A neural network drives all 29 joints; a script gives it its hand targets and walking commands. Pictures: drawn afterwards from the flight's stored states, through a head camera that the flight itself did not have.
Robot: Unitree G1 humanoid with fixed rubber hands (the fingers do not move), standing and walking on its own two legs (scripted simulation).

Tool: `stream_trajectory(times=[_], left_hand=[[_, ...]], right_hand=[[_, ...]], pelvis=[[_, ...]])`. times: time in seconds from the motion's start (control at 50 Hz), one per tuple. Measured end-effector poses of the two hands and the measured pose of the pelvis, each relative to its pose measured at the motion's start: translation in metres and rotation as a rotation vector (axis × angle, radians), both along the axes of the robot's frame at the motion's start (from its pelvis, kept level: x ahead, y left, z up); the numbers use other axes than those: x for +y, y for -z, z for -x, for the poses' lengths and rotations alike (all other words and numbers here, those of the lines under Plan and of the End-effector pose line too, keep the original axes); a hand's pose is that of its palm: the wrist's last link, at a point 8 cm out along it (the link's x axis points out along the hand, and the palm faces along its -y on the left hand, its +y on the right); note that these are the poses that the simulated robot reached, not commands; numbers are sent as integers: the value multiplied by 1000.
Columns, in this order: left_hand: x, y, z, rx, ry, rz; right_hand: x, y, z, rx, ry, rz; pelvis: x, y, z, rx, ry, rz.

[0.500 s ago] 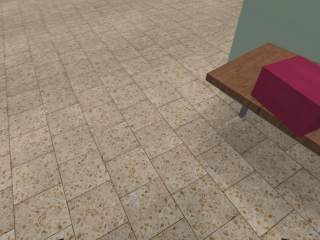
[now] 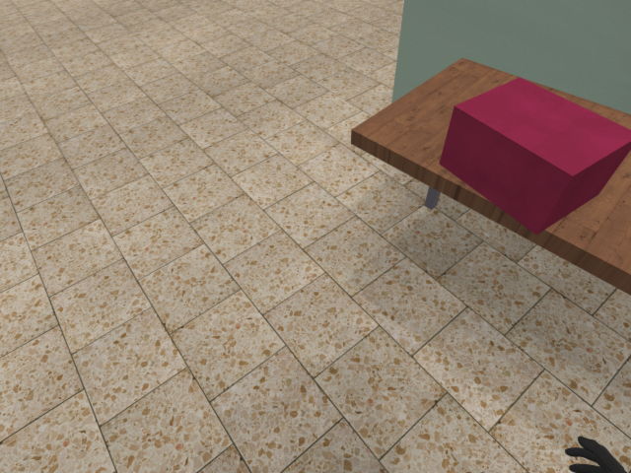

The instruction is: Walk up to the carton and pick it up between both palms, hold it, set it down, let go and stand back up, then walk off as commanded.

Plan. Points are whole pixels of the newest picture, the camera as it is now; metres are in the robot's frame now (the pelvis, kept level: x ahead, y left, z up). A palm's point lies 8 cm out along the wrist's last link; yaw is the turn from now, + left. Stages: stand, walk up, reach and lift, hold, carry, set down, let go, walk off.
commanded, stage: walk up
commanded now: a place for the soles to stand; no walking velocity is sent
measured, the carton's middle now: (527, 151) +0.76 -0.43 -0.06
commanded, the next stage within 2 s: none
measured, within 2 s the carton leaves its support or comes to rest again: neither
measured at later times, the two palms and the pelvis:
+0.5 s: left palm (174, 380) +0.27 +0.24 -0.09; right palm out of the picture +0.20 -0.43 -0.08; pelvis +0.15 -0.08 -0.01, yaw -18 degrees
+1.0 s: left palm (279, 204) +0.63 +0.11 -0.08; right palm out of the picture +0.19 -0.39 -0.09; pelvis +0.34 -0.08 -0.01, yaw -32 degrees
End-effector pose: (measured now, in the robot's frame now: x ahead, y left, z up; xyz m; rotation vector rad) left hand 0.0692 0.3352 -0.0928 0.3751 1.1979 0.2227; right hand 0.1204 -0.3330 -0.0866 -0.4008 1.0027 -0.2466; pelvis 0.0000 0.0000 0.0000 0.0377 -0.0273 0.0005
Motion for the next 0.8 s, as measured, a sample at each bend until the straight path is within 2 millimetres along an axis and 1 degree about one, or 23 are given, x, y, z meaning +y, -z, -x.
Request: stream_trajectory(times=[0.04,0.08,0.12,0.16,0.18,0.22,0.26,0.34,0.38,0.42,0.48,0.54,0.6,0.64,0.68,0.72,0.8], left_hand=[[-5,-7,-24,-25,36,-5],[-13,-12,-47,-48,68,-13],[-23,-15,-70,-68,98,-29],[-35,-15,-92,-95,119,-54],[-41,-14,-100,-113,126,-66],[-52,-12,-110,-140,132,-81],[-64,-11,-114,-133,127,-68],[-82,-12,-120,-82,126,-44],[-87,-12,-132,-67,144,-39],[-89,-12,-150,-65,174,-37],[-91,-9,-190,-78,232,-31],[-92,-1,-236,-87,296,-23],[-95,10,-292,-104,358,-10],[-103,15,-334,-132,409,3],[-119,15,-373,-163,471,22],[-134,9,-407,-183,537,33],[-152,-4,-466,-209,609,45]], right_hand=[[-22,-1,12,11,44,20],[-43,0,18,11,81,32],[-64,6,17,-8,112,35],[-83,16,9,-28,130,35],[-89,22,4,-31,132,32],[-91,30,-8,-29,126,-1],[-86,29,-23,-42,118,-42],[-81,13,-54,-103,107,-75],[-84,7,-63,-111,110,-72],[-89,2,-69,-106,129,-61],[-97,-5,-78,-96,164,-33],[-101,-13,-96,-104,192,10],[-100,-20,-119,-135,223,52],[-96,-24,-126,-152,250,76],[-92,-27,-123,-157,295,87],[-87,-29,-112,-140,364,78],[-71,-32,-91,-78,465,57]], pelvis=[[-8,1,-8,-1,25,-3],[-18,4,-17,-7,66,-10],[-30,11,-29,-11,107,-18],[-43,21,-42,-16,132,-5],[-49,25,-47,-22,130,16],[-60,29,-56,-26,137,28],[-67,25,-67,-31,170,22],[-75,12,-90,-33,230,35],[-77,8,-103,-30,255,43],[-79,7,-117,-23,273,56],[-79,9,-141,-8,300,75],[-76,12,-171,4,340,81],[-70,18,-205,11,371,75],[-66,21,-225,-4,393,37],[-62,20,-243,-8,418,41],[-60,14,-261,-12,437,59],[-65,4,-289,-17,474,52]])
